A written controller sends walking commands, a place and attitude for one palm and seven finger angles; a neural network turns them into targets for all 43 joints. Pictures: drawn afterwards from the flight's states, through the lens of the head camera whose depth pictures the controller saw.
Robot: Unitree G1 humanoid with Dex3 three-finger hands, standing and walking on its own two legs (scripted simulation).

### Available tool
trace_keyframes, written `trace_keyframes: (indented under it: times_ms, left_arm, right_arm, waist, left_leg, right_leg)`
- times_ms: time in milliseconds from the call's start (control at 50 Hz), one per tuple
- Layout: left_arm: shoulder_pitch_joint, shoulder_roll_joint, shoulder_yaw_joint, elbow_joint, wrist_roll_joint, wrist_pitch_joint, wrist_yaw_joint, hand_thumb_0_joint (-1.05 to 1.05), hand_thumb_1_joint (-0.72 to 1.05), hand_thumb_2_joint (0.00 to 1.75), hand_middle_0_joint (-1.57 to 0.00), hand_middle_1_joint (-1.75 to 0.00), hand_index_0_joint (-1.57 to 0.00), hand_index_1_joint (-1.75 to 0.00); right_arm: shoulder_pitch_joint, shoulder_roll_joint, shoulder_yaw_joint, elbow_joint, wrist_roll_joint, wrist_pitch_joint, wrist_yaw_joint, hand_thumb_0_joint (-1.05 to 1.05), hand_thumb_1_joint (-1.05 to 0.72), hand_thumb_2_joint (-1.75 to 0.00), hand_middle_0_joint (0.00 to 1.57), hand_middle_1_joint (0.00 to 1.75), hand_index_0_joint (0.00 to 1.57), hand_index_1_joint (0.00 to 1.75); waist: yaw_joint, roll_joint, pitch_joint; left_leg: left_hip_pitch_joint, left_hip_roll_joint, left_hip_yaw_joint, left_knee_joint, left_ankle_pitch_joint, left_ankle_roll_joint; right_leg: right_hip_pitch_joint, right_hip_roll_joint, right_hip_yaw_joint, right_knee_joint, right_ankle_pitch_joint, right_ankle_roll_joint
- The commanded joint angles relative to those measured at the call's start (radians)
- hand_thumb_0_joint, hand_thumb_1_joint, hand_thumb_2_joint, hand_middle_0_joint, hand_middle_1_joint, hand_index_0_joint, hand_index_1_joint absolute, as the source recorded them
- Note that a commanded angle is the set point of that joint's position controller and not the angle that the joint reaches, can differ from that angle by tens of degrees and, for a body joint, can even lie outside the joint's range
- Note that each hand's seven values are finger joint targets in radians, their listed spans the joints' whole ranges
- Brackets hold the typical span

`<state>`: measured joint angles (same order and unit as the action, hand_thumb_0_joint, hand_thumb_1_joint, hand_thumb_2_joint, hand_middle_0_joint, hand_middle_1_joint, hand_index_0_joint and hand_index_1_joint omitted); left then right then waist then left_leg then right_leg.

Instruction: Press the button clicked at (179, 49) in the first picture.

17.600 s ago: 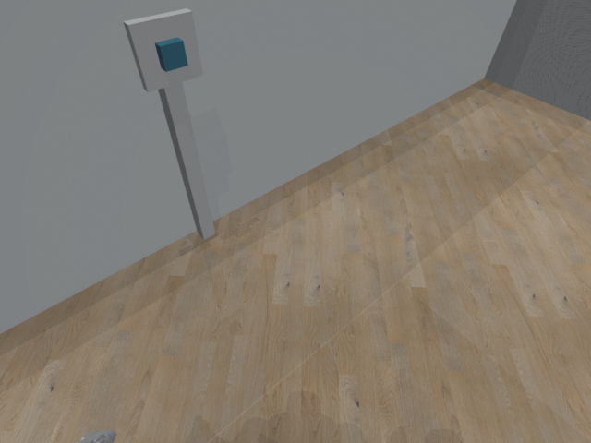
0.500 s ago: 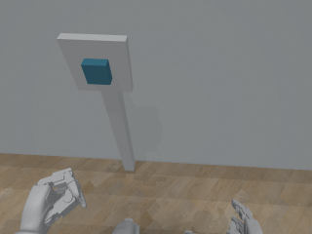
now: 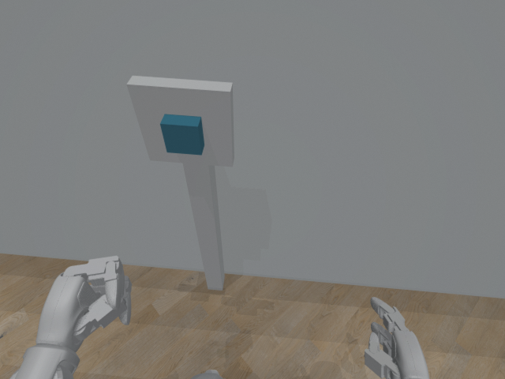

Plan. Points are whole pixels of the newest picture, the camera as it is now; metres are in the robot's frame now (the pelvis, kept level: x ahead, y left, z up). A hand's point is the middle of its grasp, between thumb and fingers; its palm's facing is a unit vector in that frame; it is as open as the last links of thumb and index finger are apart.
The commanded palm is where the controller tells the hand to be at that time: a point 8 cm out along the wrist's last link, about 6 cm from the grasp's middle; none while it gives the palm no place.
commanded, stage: raise the hand and make a fist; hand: left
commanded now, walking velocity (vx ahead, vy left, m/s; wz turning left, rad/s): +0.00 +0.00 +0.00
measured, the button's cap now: (184, 133) +0.52 +0.17 +0.10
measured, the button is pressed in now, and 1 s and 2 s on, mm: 0 0 0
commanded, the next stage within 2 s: aim a knuckle at the button in 0.64 s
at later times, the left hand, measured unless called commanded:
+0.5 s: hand (118, 275) +0.23 +0.20 +0.09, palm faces -0.01 -1.00 -0.05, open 3.1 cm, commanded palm +0.21 +0.26 +0.10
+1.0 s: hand (137, 258) +0.26 +0.19 +0.09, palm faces -0.02 -1.00 -0.04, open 3.1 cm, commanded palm +0.25 +0.24 +0.09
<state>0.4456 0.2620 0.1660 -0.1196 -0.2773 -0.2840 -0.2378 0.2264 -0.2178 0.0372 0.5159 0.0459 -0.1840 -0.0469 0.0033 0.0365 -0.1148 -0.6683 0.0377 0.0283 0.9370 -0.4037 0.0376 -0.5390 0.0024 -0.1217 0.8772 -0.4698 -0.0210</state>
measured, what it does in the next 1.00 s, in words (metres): stands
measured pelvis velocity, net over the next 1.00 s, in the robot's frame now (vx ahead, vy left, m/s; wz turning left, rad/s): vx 0.00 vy -0.01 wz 0.00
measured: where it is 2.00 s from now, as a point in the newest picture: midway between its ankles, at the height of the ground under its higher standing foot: outside the picture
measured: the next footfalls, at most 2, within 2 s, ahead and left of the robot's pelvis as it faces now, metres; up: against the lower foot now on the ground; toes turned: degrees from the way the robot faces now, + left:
none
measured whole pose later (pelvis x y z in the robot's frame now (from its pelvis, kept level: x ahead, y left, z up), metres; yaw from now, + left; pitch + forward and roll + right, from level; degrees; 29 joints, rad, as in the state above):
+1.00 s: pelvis +0.00 -0.01 +0.01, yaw +0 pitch +6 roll -2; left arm 0.16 0.28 0.21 0.13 -0.29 -0.25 -0.30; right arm 0.24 -0.26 0.05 0.59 0.05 -0.19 -0.06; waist 0.00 0.04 -0.07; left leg -0.57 0.03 0.03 0.83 -0.35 0.02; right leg -0.45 0.01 -0.12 0.79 -0.43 -0.04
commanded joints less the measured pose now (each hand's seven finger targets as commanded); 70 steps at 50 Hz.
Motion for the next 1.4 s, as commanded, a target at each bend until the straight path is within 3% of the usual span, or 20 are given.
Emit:
trace_keyframes:
  times_ms: [0,240,280,340,380,420,480,560,680,720,780,820,900,960,1080,1100,1140,1180,1320,1380]
  left_arm:
    - [-0.118,0.125,0.083,-0.203,-0.025,-0.045,-0.013,0.00,0.90,0.90,-1.30,-1.50,-1.30,-1.50]
    - [-0.212,0.172,0.148,-0.129,-0.053,0.014,-0.051,0.00,0.90,0.90,-1.30,-1.50,-1.30,-1.50]
    - [-0.190,0.153,0.137,-0.086,-0.059,0.025,-0.058,0.00,0.90,0.90,-1.30,-1.50,-1.30,-1.50]
    - [-0.203,0.157,0.128,-0.108,-0.051,0.024,-0.059,0.00,0.90,0.90,-1.30,-1.50,-1.30,-1.50]
    - [-0.194,0.173,0.147,-0.102,-0.049,0.020,-0.048,0.00,0.90,0.90,-1.30,-1.50,-1.30,-1.50]
    - [-0.209,0.174,0.148,-0.138,-0.047,0.003,-0.041,0.00,0.90,0.90,-1.30,-1.50,-1.30,-1.50]
    - [-0.208,0.181,0.160,-0.135,-0.047,-0.017,-0.029,0.00,0.90,0.90,-1.30,-1.50,-1.30,-1.50]
    - [-0.215,0.162,0.135,-0.133,-0.042,-0.031,-0.034,0.00,0.90,0.90,-1.30,-1.50,-1.30,-1.50]
    - [-0.213,0.165,0.139,-0.090,-0.056,-0.019,-0.055,0.00,0.90,0.90,-1.30,-1.50,-1.30,-1.50]
    - [-0.226,0.171,0.146,-0.112,-0.059,-0.025,-0.058,0.00,0.90,0.90,-1.30,-1.50,-1.30,-1.50]
    - [-0.333,0.165,0.125,-0.080,-0.056,-0.034,-0.056,0.00,0.90,0.90,-1.30,-1.50,-1.30,-1.50]
    - [-0.380,0.139,0.096,-0.066,-0.052,-0.037,-0.057,0.00,0.90,0.90,-1.30,-1.50,-1.30,-1.50]
    - [-0.458,0.189,0.127,0.031,-0.039,-0.031,-0.059,0.00,0.90,0.90,-1.30,-1.50,-1.30,-1.50]
    - [-0.483,0.185,0.129,0.047,-0.039,-0.030,-0.054,0.00,0.90,0.90,-1.30,-1.50,-1.30,-1.50]
    - [-0.559,0.199,0.143,0.150,-0.032,-0.029,-0.033,0.00,0.90,0.90,-1.30,-1.50,-1.30,-1.50]
    - [-0.556,0.194,0.137,0.158,-0.024,-0.032,-0.032,0.00,0.90,0.90,-1.30,-1.50,-1.30,-1.50]
    - [-0.600,0.173,0.115,0.146,-0.021,-0.040,-0.024,0.00,0.90,0.90,-1.30,-1.50,-1.30,-1.50]
    - [-0.591,0.196,0.135,0.190,-0.015,-0.044,-0.013,0.00,0.90,0.90,-1.30,-1.50,-1.30,-1.50]
    - [-0.730,0.146,0.076,0.213,0.010,-0.074,0.015,0.00,0.90,0.90,-1.30,-1.50,-1.30,-1.50]
    - [-0.739,0.182,0.107,0.267,0.018,-0.083,0.029,0.00,0.90,0.90,-1.30,-1.50,-1.30,-1.50]
  right_arm:
    - [-0.044,-0.150,-0.056,-0.145,0.002,-0.052,-0.014,0.00,-0.90,-0.90,0.20,0.30,0.20,0.30]
    - [-0.045,-0.164,-0.048,-0.119,0.005,-0.068,-0.020,0.00,-0.90,-0.90,0.20,0.30,0.20,0.30]
    - [-0.049,-0.167,-0.050,-0.118,0.007,-0.069,-0.016,0.00,-0.90,-0.90,0.20,0.30,0.20,0.30]
    - [-0.046,-0.169,-0.052,-0.123,0.008,-0.071,-0.014,0.00,-0.90,-0.90,0.20,0.30,0.20,0.30]
    - [-0.046,-0.170,-0.053,-0.123,0.003,-0.069,-0.012,0.00,-0.90,-0.90,0.20,0.30,0.20,0.30]
    - [-0.046,-0.168,-0.056,-0.126,0.004,-0.071,-0.011,0.00,-0.90,-0.90,0.20,0.30,0.20,0.30]
    - [-0.040,-0.168,-0.057,-0.118,0.001,-0.070,-0.010,0.00,-0.90,-0.90,0.20,0.30,0.20,0.30]
    - [-0.041,-0.166,-0.056,-0.111,0.004,-0.072,-0.010,0.00,-0.90,-0.90,0.20,0.30,0.20,0.30]
    - [-0.044,-0.169,-0.054,-0.109,0.005,-0.069,-0.014,0.00,-0.90,-0.90,0.20,0.30,0.20,0.30]
    - [-0.048,-0.166,-0.055,-0.111,0.005,-0.070,-0.015,0.00,-0.90,-0.90,0.20,0.30,0.20,0.30]
    - [-0.041,-0.171,-0.049,-0.094,0.003,-0.066,-0.020,0.00,-0.90,-0.90,0.20,0.30,0.20,0.30]
    - [-0.041,-0.168,-0.051,-0.091,0.004,-0.069,-0.023,0.00,-0.90,-0.90,0.20,0.30,0.20,0.30]
    - [-0.039,-0.176,-0.051,-0.074,0.004,-0.056,-0.029,0.00,-0.90,-0.90,0.20,0.30,0.20,0.30]
    - [-0.041,-0.171,-0.052,-0.075,0.004,-0.055,-0.028,0.00,-0.90,-0.90,0.20,0.30,0.20,0.30]
    - [-0.031,-0.175,-0.055,-0.070,0.003,-0.029,-0.021,0.00,-0.90,-0.90,0.20,0.30,0.20,0.30]
    - [-0.034,-0.175,-0.056,-0.071,0.002,-0.024,-0.020,0.00,-0.90,-0.90,0.20,0.30,0.20,0.30]
    - [-0.030,-0.171,-0.059,-0.072,0.003,-0.019,-0.014,0.00,-0.90,-0.90,0.20,0.30,0.20,0.30]
    - [-0.020,-0.178,-0.062,-0.069,0.001,-0.009,-0.012,0.00,-0.90,-0.90,0.20,0.30,0.20,0.30]
    - [-0.008,-0.172,-0.065,-0.055,-0.001,0.015,-0.003,0.00,-0.90,-0.90,0.20,0.30,0.20,0.30]
    - [0.007,-0.181,-0.069,-0.043,-0.005,0.027,-0.002,0.00,-0.90,-0.90,0.20,0.30,0.20,0.30]
  waist:
    - [-0.020,0.044,-0.093]
    - [-0.003,0.041,-0.109]
    - [-0.004,-0.014,-0.075]
    - [-0.001,0.036,-0.080]
    - [0.000,-0.003,-0.069]
    - [0.000,0.038,-0.091]
    - [-0.003,0.003,-0.095]
    - [-0.010,0.051,-0.085]
    - [-0.013,-0.016,-0.069]
    - [-0.010,0.016,-0.097]
    - [-0.036,-0.006,-0.049]
    - [-0.038,0.014,-0.079]
    - [-0.036,-0.004,-0.085]
    - [-0.019,0.029,-0.136]
    - [-0.019,-0.035,-0.131]
    - [-0.012,-0.007,-0.145]
    - [-0.021,0.018,-0.159]
    - [-0.020,-0.046,-0.151]
    - [-0.037,0.010,-0.182]
    - [-0.035,-0.035,-0.186]
  left_leg:
    - [0.231,-0.011,-0.092,-0.199,0.150,-0.009]
    - [0.300,-0.016,-0.085,-0.253,0.220,-0.012]
    - [0.280,-0.017,-0.086,-0.257,0.211,-0.011]
    - [0.291,-0.020,-0.081,-0.266,0.204,-0.014]
    - [0.275,-0.020,-0.080,-0.266,0.193,-0.011]
    - [0.294,-0.022,-0.073,-0.265,0.200,-0.011]
    - [0.288,-0.021,-0.071,-0.255,0.216,-0.009]
    - [0.294,-0.022,-0.070,-0.257,0.194,-0.012]
    - [0.262,-0.027,-0.063,-0.243,0.187,-0.005]
    - [0.276,-0.031,-0.058,-0.238,0.206,-0.004]
    - [0.259,-0.028,-0.063,-0.231,0.178,-0.004]
    - [0.282,-0.030,-0.063,-0.231,0.171,-0.003]
    - [0.256,-0.032,-0.057,-0.224,0.164,-0.002]
    - [0.287,-0.033,-0.054,-0.231,0.196,-0.004]
    - [0.263,-0.030,-0.048,-0.227,0.229,-0.003]
    - [0.271,-0.032,-0.042,-0.229,0.243,-0.004]
    - [0.292,-0.032,-0.038,-0.228,0.253,-0.006]
    - [0.267,-0.029,-0.039,-0.225,0.250,-0.003]
    - [0.292,-0.030,-0.034,-0.217,0.267,-0.005]
    - [0.271,-0.027,-0.035,-0.209,0.265,-0.003]
  right_leg:
    - [-0.036,0.027,0.038,-0.158,0.168,0.000]
    - [0.051,0.021,0.039,-0.212,0.240,0.000]
    - [0.052,0.026,0.038,-0.223,0.234,0.002]
    - [0.050,0.021,0.039,-0.223,0.228,0.001]
    - [0.055,0.024,0.043,-0.228,0.215,0.003]
    - [0.057,0.019,0.048,-0.227,0.221,0.003]
    - [0.066,0.023,0.053,-0.226,0.238,0.004]
    - [0.048,0.018,0.053,-0.227,0.217,0.003]
    - [0.063,0.017,0.075,-0.248,0.216,0.010]
    - [0.073,0.011,0.081,-0.244,0.242,0.011]
    - [0.035,0.016,0.080,-0.245,0.208,0.014]
    - [0.024,0.013,0.081,-0.243,0.203,0.014]
    - [0.035,0.006,0.100,-0.249,0.189,0.016]
    - [0.064,0.003,0.097,-0.240,0.232,0.012]
    - [0.081,0.006,0.102,-0.233,0.287,0.017]
    - [0.087,0.003,0.103,-0.227,0.308,0.015]
    - [0.078,0.005,0.099,-0.223,0.325,0.014]
    - [0.084,0.008,0.101,-0.222,0.322,0.018]
    - [0.058,0.008,0.098,-0.201,0.350,0.014]
    - [0.061,0.012,0.102,-0.198,0.348,0.015]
